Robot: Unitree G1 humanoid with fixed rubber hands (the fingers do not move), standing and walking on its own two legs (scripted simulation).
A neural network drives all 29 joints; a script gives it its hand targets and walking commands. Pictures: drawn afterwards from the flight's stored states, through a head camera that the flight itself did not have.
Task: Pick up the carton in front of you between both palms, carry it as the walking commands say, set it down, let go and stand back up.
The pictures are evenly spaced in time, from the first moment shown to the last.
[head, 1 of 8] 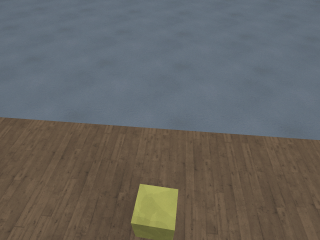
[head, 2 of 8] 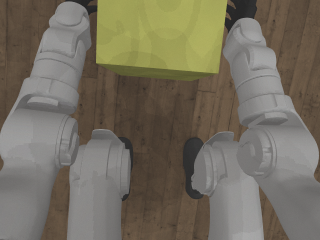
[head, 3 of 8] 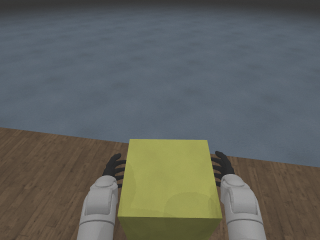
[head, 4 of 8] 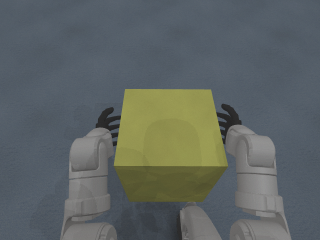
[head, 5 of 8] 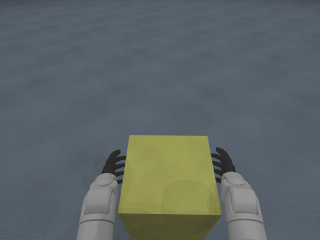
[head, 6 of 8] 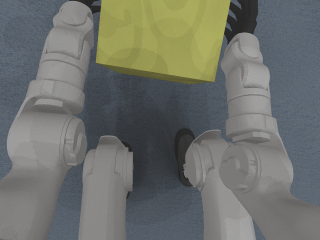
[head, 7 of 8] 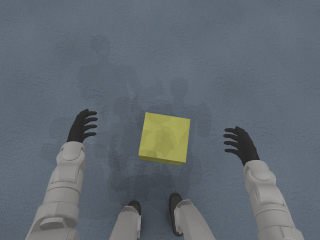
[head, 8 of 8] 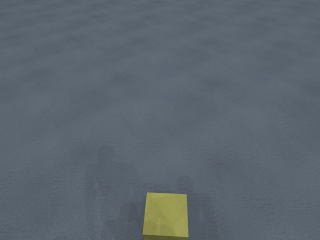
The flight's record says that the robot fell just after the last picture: no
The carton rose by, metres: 0.69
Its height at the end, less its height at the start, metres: -0.14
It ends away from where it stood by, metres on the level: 2.58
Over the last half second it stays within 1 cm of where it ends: yes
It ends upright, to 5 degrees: yes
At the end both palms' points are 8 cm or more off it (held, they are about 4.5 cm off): yes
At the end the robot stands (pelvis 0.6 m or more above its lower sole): yes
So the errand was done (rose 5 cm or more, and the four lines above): yes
